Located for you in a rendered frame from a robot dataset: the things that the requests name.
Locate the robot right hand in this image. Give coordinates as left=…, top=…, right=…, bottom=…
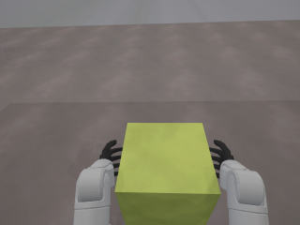
left=209, top=140, right=234, bottom=179

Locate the robot left hand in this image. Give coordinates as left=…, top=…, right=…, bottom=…
left=99, top=140, right=123, bottom=176

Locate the carton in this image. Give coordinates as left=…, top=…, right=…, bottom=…
left=114, top=123, right=221, bottom=225

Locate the left robot forearm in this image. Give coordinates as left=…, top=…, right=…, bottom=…
left=73, top=158, right=115, bottom=225

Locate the right robot forearm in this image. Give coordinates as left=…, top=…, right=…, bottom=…
left=219, top=159, right=269, bottom=225

